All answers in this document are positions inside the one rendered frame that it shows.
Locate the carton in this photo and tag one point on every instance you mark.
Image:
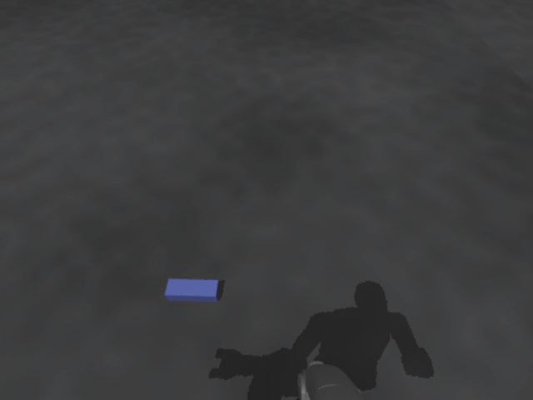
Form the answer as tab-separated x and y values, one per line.
192	290

